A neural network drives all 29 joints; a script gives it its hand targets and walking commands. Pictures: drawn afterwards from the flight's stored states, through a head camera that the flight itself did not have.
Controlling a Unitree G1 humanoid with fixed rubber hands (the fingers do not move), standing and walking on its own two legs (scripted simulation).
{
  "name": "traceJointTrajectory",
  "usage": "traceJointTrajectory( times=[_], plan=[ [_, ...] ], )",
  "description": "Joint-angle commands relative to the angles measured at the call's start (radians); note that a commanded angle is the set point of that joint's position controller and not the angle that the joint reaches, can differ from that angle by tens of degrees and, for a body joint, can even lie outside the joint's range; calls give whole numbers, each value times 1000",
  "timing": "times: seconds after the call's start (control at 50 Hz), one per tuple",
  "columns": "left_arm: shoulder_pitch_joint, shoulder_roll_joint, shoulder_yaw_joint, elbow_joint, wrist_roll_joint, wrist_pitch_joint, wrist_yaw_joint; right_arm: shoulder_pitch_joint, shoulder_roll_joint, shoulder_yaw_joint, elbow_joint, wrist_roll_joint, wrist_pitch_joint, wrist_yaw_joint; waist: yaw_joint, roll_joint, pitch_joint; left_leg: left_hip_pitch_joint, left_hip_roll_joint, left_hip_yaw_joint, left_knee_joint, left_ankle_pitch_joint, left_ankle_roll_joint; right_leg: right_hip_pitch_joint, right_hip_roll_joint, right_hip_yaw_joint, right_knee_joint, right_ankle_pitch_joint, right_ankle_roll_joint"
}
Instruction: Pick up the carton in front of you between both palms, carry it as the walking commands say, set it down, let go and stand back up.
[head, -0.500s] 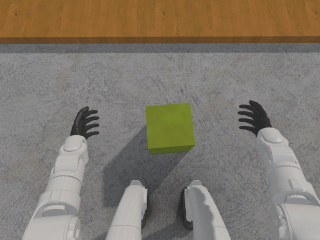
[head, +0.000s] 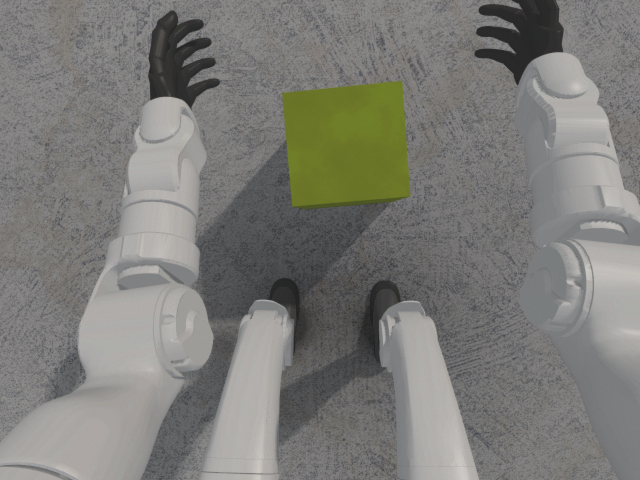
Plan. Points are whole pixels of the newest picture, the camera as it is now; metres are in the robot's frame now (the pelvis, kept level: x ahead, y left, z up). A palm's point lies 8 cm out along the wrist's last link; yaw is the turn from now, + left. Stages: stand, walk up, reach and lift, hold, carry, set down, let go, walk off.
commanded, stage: reach and lift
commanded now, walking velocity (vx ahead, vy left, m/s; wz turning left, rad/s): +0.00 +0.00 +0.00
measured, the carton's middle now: (345, 156) +0.50 -0.01 -0.51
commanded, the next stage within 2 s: none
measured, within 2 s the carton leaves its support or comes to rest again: leaves its support in 1.56 s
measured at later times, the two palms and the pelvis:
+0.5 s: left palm (231, 150) +0.49 +0.18 -0.35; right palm (460, 132) +0.51 -0.20 -0.35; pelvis -0.03 +0.01 -0.20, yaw +1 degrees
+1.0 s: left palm (251, 153) +0.50 +0.17 -0.44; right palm (439, 139) +0.52 -0.19 -0.44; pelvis -0.03 +0.01 -0.27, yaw +2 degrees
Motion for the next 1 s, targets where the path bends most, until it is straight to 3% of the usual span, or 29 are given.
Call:
traceJointTrajectory(
  times=[0.0, 0.1, 0.24, 0.36, 0.46, 0.56, 0.66, 0.76, 0.86, 0.98],
  plan=[
    [-115, 74, 22, -76, 20, -55, -5, -148, -62, -25, -83, -18, -47, -11, 4, -75, -951, 277, -78, 85, 39, 281, -26, 557, 42, -28, 27, 412, 35],
    [-69, 77, -5, -51, -6, -99, 0, -72, -54, -10, -93, 11, -83, -37, -13, -62, -975, 129, -79, 70, 211, 352, -30, 380, 36, -18, 195, 488, 38],
    [-127, 142, -139, -104, -142, -102, 37, -134, -153, 109, -181, 160, -98, -70, -19, -52, -1168, 132, -74, 75, 457, 380, -38, 257, 33, -53, 431, 448, 45],
    [-250, 197, -202, -136, -221, -63, 69, -254, -222, 187, -197, 248, -67, -84, -20, -65, -1207, 104, -70, 101, 603, 210, -40, 203, 26, -79, 567, 259, 39],
    [-359, 217, -212, -35, -243, -41, 76, -354, -239, 208, -83, 268, -43, -87, -16, -61, -1031, 13, -53, 109, 672, 12, -34, 71, 5, -80, 626, 42, 39],
    [-452, 239, -208, 88, -240, -58, 68, -432, -252, 226, 37, 273, -59, -89, -14, -47, -880, -43, -40, 100, 748, -46, -26, -37, -12, -67, 693, -44, 35],
    [-520, 265, -222, 166, -258, -91, 60, -506, -267, 260, 95, 294, -90, -95, -13, -43, -828, -73, -34, 88, 825, -10, -26, -58, -22, -50, 770, -12, 30],
    [-582, 283, -268, 142, -293, -119, 68, -566, -294, 289, 53, 331, -118, -109, -24, -25, -884, -47, -38, 90, 887, 70, -25, -26, -22, -44, 832, 77, 25],
    [-514, 224, -305, 130, -329, -128, 74, -506, -282, 306, 57, 334, -129, -110, -47, -32, -927, -14, -52, 87, 923, 170, -28, 34, -11, -49, 870, 188, 23],
    [-440, 216, -274, 181, -306, -128, 76, -443, -219, 315, 83, 331, -118, -106, -22, -63, -835, -122, -61, 101, 912, 104, -25, 9, -11, -39, 855, 152, 30]
  ],
)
